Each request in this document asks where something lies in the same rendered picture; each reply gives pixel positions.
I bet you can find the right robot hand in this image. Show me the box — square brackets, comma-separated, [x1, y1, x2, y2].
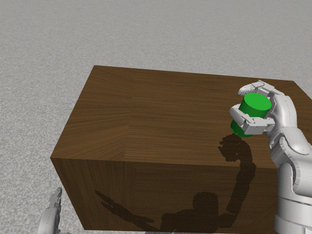
[229, 80, 297, 139]

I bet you can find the left robot hand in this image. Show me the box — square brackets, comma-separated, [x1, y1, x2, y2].
[36, 187, 71, 234]

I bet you can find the can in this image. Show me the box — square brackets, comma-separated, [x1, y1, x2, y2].
[231, 93, 272, 137]

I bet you can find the right robot arm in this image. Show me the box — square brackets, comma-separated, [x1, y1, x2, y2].
[268, 127, 312, 234]

